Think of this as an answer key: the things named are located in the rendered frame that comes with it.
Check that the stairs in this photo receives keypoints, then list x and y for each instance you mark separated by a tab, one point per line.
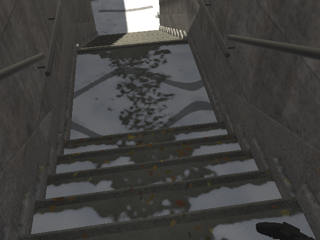
130	38
191	182

